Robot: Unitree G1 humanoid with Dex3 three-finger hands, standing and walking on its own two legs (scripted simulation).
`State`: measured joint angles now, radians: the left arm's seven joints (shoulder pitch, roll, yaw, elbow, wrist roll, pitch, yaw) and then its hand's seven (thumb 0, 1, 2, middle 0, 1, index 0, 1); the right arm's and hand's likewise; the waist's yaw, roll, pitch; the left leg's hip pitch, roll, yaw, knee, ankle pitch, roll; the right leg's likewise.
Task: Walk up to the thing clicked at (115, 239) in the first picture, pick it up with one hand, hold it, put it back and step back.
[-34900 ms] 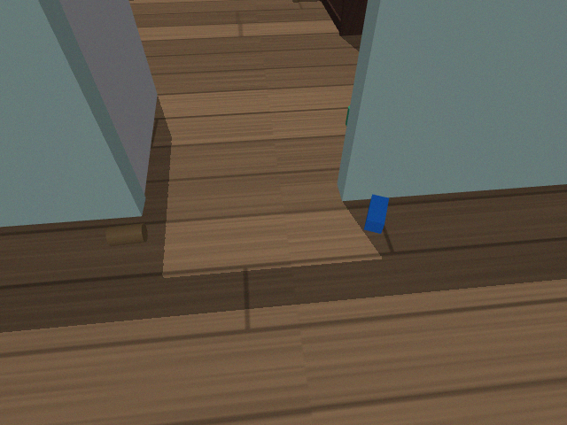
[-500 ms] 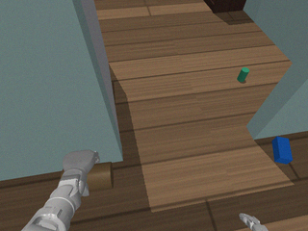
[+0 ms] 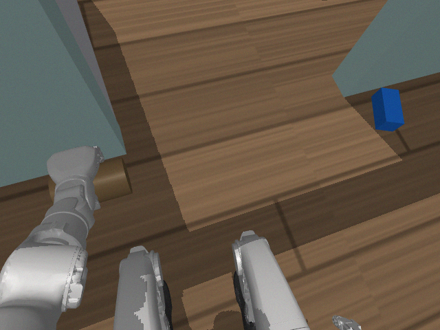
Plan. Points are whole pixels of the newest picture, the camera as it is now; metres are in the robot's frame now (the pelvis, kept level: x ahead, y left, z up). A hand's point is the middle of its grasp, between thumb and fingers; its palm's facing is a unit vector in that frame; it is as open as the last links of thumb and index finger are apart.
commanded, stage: crouch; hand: left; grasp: from above
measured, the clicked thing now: (93, 184) +0.44 +0.21 -0.18
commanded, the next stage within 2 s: lower in 1.06 s
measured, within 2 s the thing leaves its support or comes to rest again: neither
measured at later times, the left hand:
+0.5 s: hand (104, 184) +0.47 +0.22 -0.29, palm faces -0.43 -0.08 -0.90, open 10.5 cm
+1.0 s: hand (111, 185) +0.48 +0.22 -0.35, palm faces -0.43 -0.07 -0.90, open 10.5 cm
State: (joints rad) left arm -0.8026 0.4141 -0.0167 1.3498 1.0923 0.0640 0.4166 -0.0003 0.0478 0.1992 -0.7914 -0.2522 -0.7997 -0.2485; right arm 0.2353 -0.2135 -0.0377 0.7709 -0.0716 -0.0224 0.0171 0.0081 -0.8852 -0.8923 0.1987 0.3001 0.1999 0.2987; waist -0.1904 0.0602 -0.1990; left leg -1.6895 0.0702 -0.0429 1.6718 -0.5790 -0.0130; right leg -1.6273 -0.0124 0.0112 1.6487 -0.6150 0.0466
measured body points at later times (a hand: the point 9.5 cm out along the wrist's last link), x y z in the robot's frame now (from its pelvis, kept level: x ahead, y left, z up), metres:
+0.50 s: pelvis -0.01 -0.01 -0.12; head +0.23 +0.02 +0.26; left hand +0.49 +0.22 -0.24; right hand +0.04 -0.29 -0.24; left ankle +0.07 +0.13 -0.51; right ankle +0.06 -0.15 -0.51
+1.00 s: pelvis -0.02 -0.01 -0.19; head +0.23 +0.02 +0.18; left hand +0.50 +0.22 -0.30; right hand -0.01 -0.28 -0.31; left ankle +0.07 +0.13 -0.51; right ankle +0.06 -0.15 -0.51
